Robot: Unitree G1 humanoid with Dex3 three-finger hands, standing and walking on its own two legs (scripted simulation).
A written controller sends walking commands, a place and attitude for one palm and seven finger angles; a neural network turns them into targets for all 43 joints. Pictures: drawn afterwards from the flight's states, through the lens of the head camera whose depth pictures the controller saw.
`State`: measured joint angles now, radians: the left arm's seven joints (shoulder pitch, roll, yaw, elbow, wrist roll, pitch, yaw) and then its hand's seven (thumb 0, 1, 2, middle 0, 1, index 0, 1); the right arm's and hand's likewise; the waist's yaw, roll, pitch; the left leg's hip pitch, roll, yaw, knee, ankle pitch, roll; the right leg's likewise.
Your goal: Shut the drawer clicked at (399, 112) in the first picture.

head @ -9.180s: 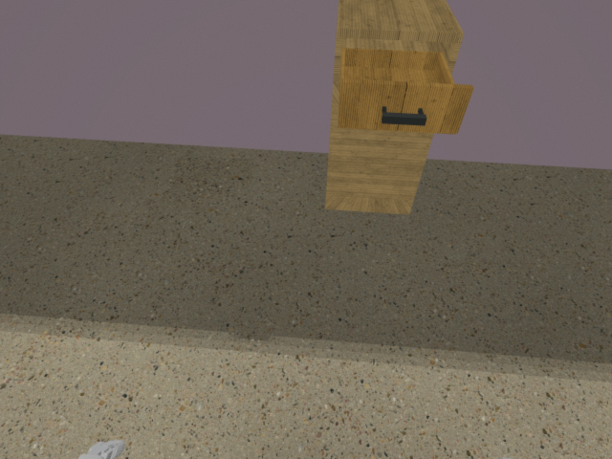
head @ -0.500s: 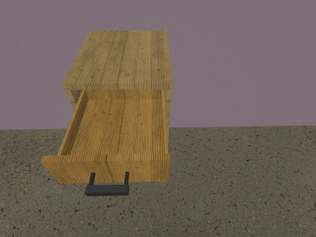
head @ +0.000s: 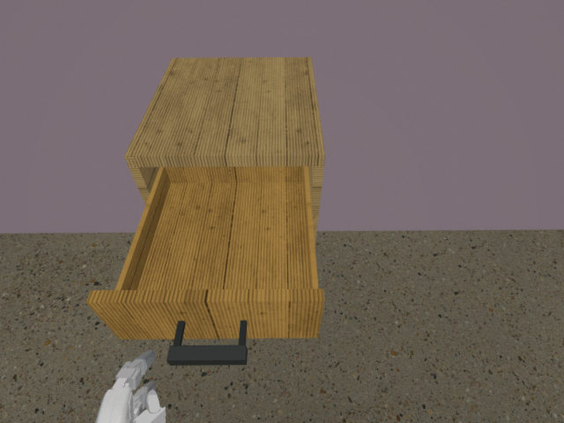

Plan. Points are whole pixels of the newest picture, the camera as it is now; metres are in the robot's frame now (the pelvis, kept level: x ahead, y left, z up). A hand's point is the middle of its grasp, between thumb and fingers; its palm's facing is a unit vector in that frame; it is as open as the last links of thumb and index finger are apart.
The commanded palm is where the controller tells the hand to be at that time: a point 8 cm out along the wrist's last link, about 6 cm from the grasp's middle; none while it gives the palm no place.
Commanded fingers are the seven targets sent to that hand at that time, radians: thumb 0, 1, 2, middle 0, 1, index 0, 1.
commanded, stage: raise the hand and make a fist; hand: left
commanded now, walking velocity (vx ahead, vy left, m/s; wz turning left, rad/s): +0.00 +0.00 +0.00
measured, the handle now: (210, 341) +0.26 +0.13 -0.06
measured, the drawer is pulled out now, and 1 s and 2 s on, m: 0.30 0.30 0.30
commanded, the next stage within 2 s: bring the fist close to the handle in 1.76 s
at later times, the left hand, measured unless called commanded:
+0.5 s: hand out of the picture +0.11 +0.11 -0.02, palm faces -0.01 -1.00 -0.03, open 4.8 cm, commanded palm +0.07 +0.18 -0.02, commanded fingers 0.00 0.90 0.90 -0.86 -1.01 -0.86 -1.01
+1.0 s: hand out of the picture +0.09 +0.12 +0.02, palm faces +0.07 -1.00 +0.01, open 3.1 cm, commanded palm +0.04 +0.16 +0.02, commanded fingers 0.00 0.90 0.90 -1.36 -1.56 -1.36 -1.56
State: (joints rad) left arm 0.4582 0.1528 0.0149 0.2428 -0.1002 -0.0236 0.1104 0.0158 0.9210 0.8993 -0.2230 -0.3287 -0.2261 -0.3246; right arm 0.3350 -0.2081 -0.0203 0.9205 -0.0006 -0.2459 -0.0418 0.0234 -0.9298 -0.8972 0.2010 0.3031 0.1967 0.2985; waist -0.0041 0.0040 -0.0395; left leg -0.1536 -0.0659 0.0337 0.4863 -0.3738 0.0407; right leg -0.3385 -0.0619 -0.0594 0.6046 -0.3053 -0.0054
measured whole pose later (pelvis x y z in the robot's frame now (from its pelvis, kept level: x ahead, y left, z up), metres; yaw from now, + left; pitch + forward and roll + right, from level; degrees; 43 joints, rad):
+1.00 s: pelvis -0.06 -0.02 -0.07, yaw +1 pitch +12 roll -1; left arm 0.80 0.12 -0.07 -0.37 -0.15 -0.42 -0.08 0.02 0.90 0.90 -1.17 -1.35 -1.17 -1.35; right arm 0.23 -0.23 -0.03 0.42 0.02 -0.23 -0.01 0.02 -0.90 -0.90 0.20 0.30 0.19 0.30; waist 0.01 0.03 -0.15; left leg -0.73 -0.01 -0.01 1.09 -0.58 0.02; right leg -0.83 -0.03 -0.11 1.02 -0.41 -0.03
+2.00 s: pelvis -0.05 -0.01 -0.07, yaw +1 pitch +11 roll -1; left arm 0.95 0.12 -0.16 -0.54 -0.08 -0.33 -0.03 0.01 0.90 0.90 -1.40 -1.60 -1.40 -1.60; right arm 0.27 -0.20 0.02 0.33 0.02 -0.15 0.00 0.01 -0.90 -0.90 0.20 0.30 0.20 0.30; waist 0.02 0.04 -0.16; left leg -0.70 -0.02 -0.02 1.10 -0.59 0.03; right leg -0.80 -0.03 -0.11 1.04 -0.43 -0.03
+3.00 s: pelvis -0.06 -0.01 -0.11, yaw +1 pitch +20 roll -2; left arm 0.51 0.09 -0.16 -0.18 -0.05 -0.44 0.05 0.02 0.90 0.90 -1.40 -1.60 -1.40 -1.60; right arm 0.22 -0.21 0.02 0.41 -0.01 -0.13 0.02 0.01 -0.90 -0.90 0.20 0.30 0.20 0.30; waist -0.01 0.02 -0.19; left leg -0.99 -0.02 -0.01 1.30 -0.66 0.03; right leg -1.10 -0.04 -0.10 1.22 -0.48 -0.03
